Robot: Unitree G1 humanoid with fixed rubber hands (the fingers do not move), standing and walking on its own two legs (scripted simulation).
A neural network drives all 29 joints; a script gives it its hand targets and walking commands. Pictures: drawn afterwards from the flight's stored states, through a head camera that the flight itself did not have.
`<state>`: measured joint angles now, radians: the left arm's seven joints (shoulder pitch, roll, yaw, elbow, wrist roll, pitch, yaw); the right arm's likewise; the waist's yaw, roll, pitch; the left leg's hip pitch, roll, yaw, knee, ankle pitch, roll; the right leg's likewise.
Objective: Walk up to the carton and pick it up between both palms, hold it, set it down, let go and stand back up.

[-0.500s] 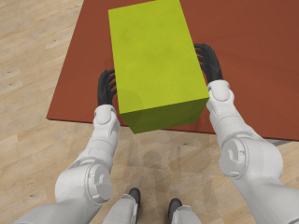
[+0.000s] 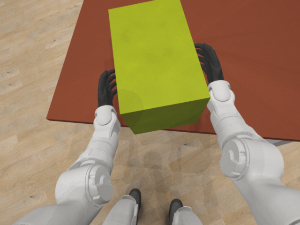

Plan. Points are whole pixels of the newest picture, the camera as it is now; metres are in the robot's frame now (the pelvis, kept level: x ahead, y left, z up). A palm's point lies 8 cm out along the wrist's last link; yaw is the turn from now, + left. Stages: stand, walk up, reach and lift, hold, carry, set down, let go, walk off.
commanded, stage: reach and lift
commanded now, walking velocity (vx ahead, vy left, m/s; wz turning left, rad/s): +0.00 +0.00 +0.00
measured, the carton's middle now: (155, 69) +0.51 +0.07 -0.03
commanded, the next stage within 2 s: none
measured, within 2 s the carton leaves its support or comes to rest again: leaves its support in 1.98 s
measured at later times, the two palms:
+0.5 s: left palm (105, 102) +0.39 +0.19 -0.02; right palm (211, 77) +0.49 -0.08 +0.00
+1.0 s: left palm (104, 105) +0.38 +0.19 -0.03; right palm (209, 81) +0.48 -0.08 -0.01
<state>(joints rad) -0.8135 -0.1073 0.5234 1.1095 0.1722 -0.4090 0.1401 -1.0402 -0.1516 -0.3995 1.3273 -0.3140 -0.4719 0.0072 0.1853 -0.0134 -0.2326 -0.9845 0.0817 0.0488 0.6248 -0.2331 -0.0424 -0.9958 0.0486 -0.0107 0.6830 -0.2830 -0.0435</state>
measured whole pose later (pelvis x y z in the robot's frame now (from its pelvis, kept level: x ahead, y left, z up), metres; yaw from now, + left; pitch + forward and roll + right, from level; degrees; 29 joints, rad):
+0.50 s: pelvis +0.00 +0.00 +0.00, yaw +0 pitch +36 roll +1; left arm -0.78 -0.12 0.52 1.11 0.17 -0.47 0.14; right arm -1.04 -0.15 -0.40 1.43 -0.31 -0.60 -0.03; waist 0.18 -0.01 -0.27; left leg -1.01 0.08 0.05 0.62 -0.23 -0.04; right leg -1.03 0.05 -0.01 0.68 -0.28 -0.04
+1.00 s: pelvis +0.00 +0.00 +0.00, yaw +0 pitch +36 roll +1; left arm -0.75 -0.12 0.52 1.11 0.17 -0.51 0.15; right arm -1.05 -0.15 -0.40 1.55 -0.31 -0.73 -0.07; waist 0.18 -0.01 -0.28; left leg -1.03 0.08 0.05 0.63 -0.23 -0.04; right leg -1.03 0.05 -0.01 0.68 -0.28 -0.04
